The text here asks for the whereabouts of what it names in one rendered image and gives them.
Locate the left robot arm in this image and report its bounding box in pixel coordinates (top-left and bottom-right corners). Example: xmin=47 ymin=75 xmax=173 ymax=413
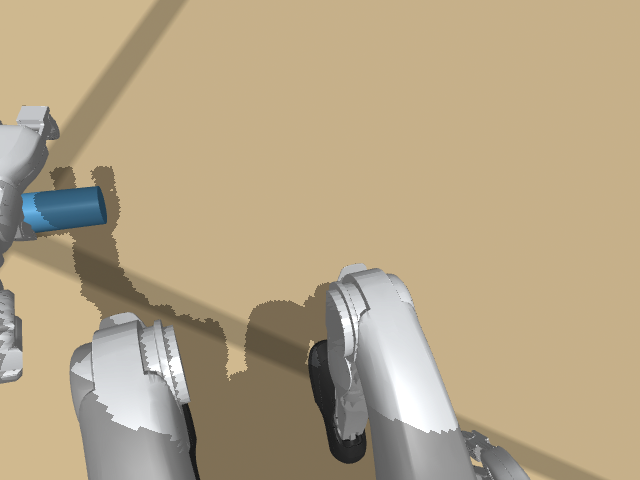
xmin=0 ymin=180 xmax=23 ymax=384

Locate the left robot foot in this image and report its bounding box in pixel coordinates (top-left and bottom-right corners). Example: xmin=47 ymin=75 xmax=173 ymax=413
xmin=182 ymin=403 xmax=200 ymax=480

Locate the right robot hand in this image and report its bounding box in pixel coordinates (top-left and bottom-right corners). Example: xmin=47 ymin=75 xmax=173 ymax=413
xmin=461 ymin=430 xmax=531 ymax=480

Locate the can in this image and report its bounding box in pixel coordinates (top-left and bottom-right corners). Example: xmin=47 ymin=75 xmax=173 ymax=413
xmin=21 ymin=186 xmax=107 ymax=233

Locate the right robot foot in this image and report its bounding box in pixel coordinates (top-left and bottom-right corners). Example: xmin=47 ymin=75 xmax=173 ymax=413
xmin=308 ymin=340 xmax=366 ymax=464

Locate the left robot hand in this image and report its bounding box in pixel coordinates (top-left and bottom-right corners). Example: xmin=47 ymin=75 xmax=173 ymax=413
xmin=0 ymin=106 xmax=60 ymax=241

